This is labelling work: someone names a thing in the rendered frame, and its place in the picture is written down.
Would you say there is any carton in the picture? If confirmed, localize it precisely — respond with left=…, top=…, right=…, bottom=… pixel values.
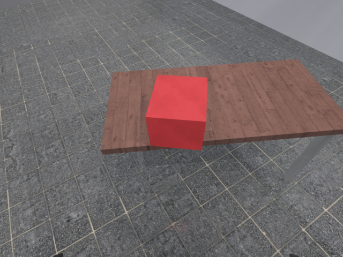
left=146, top=75, right=207, bottom=150

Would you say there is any table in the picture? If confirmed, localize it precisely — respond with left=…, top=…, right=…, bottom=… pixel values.
left=100, top=59, right=343, bottom=182

